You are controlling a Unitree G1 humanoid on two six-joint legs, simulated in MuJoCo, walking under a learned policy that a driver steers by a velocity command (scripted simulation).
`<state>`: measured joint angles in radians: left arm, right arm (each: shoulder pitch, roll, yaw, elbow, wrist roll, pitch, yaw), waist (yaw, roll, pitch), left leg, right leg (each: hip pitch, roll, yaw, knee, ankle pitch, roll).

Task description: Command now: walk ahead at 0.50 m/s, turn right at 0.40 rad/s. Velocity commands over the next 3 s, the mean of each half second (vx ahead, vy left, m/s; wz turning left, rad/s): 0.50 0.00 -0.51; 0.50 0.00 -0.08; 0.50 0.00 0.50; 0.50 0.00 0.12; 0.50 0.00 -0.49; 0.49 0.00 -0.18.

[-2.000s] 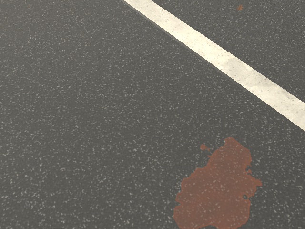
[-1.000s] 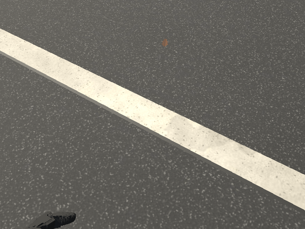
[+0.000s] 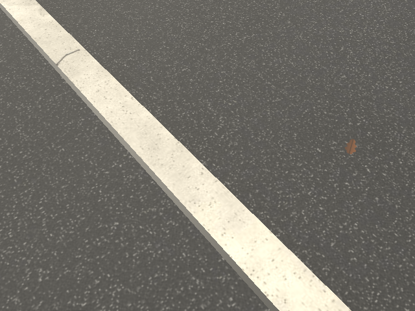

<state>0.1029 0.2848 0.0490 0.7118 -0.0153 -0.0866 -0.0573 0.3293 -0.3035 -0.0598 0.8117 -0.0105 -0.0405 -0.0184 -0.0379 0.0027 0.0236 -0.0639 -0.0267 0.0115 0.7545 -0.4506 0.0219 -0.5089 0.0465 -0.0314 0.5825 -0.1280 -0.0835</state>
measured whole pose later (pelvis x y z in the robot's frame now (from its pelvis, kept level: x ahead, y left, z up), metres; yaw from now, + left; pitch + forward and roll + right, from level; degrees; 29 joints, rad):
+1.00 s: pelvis +0.52 -0.11 +0.01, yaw -17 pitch +1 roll +1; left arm 0.16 0.24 0.01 0.71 0.04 -0.06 -0.02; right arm 0.42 -0.26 -0.04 0.89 0.00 -0.05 0.01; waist -0.05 0.01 0.02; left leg -0.30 0.00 -0.02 1.12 -0.42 0.06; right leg -0.36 0.00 -0.07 0.60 -0.26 -0.05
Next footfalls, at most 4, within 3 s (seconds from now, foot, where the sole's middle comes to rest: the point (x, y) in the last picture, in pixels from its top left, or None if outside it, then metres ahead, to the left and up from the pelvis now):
0.42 left None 0.42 0.08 -0.75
0.90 right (281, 274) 0.56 -0.22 -0.75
1.42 left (223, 201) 0.84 -0.05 -0.75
1.98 right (259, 136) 1.25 -0.25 -0.86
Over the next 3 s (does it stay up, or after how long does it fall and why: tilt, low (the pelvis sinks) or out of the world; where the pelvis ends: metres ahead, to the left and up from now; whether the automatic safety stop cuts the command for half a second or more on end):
stays up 1.61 -0.28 -0.10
